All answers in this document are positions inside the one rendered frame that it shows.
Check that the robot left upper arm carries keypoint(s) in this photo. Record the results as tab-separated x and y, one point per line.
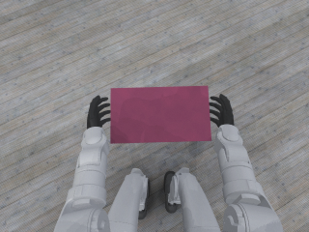
88	220

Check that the carton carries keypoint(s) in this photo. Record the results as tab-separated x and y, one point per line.
160	114

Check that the right robot foot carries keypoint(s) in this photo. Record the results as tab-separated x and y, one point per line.
170	207

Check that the left robot shin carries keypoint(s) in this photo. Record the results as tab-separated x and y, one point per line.
142	203

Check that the left robot forearm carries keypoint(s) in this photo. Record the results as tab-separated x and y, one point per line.
88	187

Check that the right robot hand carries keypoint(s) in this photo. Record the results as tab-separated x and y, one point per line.
225	114

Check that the robot right upper arm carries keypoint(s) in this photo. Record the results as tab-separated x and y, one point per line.
241	217

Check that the right robot forearm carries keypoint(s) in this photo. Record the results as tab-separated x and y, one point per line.
240	185

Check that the left robot hand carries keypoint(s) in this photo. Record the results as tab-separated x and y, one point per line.
93	118

